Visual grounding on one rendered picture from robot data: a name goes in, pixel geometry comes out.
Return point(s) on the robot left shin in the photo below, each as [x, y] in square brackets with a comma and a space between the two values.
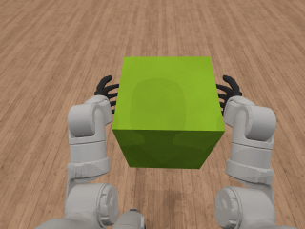
[134, 209]

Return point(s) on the robot left thigh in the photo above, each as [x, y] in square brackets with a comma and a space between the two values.
[130, 220]

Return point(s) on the robot right hand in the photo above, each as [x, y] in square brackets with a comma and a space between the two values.
[233, 91]

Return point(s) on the robot right forearm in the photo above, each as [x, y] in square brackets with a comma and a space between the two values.
[252, 143]

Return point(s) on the robot left hand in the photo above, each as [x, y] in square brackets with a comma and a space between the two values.
[102, 90]

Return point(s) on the carton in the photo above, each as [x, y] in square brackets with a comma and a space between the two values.
[167, 113]

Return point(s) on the robot left forearm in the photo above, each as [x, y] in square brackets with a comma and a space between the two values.
[87, 134]

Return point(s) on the left robot upper arm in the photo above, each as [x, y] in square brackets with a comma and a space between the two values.
[88, 206]

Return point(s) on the right robot upper arm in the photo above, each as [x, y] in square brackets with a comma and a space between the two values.
[245, 208]

